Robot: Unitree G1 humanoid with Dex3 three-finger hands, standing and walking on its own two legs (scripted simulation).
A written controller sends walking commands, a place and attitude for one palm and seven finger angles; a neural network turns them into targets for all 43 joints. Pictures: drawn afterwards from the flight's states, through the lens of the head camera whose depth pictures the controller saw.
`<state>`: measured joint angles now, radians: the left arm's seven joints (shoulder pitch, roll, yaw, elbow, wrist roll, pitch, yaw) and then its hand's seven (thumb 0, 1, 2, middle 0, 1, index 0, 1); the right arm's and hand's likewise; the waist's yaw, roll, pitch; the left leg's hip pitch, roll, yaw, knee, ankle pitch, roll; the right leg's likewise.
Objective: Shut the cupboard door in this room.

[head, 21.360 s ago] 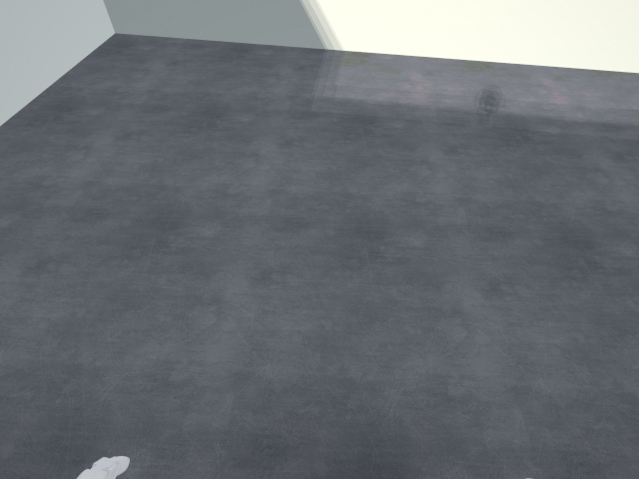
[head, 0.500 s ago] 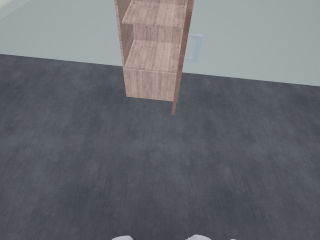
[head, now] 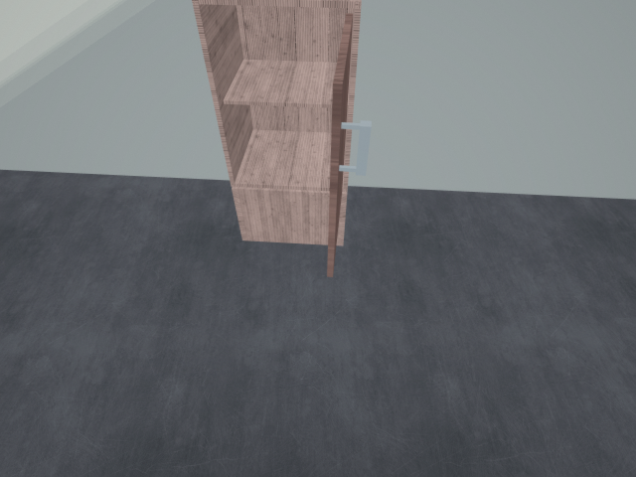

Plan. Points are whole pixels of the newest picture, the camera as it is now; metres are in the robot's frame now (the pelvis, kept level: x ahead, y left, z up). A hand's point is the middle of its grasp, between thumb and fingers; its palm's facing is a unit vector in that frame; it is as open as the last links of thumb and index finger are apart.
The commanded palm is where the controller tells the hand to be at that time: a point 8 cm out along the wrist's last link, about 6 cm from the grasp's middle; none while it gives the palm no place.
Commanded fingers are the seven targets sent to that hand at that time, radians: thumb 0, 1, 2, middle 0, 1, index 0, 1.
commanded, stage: stand and wait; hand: left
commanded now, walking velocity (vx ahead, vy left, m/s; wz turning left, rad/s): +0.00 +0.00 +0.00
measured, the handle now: (353, 148) +0.78 -0.05 -0.02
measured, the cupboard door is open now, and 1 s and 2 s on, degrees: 88 88 88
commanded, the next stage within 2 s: look at it before walking up in 0.26 s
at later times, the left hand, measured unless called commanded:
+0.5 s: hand out of the picture -0.03 +0.15 -0.18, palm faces +0.04 -0.99 -0.13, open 7.4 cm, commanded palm none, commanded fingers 0.00 0.90 0.90 -0.20 -0.30 -0.20 -0.30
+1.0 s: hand out of the picture -0.01 +0.18 -0.18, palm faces +0.01 -0.98 -0.18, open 7.4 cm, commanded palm none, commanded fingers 0.00 0.90 0.90 -0.20 -0.30 -0.20 -0.30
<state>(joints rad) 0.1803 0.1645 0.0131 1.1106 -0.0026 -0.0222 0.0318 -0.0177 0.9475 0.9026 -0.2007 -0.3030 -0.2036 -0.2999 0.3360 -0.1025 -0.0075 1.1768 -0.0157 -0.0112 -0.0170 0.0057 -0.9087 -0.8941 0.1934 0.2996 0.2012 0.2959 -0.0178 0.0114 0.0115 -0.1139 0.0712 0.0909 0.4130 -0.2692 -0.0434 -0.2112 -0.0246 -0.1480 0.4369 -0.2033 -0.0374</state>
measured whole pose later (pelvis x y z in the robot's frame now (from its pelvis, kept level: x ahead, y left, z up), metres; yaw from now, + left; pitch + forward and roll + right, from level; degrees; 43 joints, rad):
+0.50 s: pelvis +0.01 +0.01 +0.00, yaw -1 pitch -2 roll +0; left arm 0.32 0.09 -0.02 1.18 0.01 -0.02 0.03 0.00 0.90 0.90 -0.20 -0.30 -0.20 -0.30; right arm 0.29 -0.12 -0.01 1.16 -0.01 -0.02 -0.03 0.01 -0.91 -0.89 0.19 0.30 0.20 0.30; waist 0.01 0.00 0.03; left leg -0.08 0.06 0.11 0.37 -0.26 -0.03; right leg -0.18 -0.03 -0.13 0.40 -0.19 -0.02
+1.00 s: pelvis +0.00 +0.02 +0.00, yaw -1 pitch -2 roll +0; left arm 0.30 0.13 -0.01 1.15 0.01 -0.02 0.04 0.00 0.91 0.90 -0.20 -0.30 -0.20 -0.30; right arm 0.34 -0.10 -0.01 1.17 -0.01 -0.02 -0.03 0.01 -0.91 -0.89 0.19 0.30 0.20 0.30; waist 0.00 -0.01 0.03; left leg -0.09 0.04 0.12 0.38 -0.26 -0.01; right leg -0.20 -0.05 -0.11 0.41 -0.18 -0.01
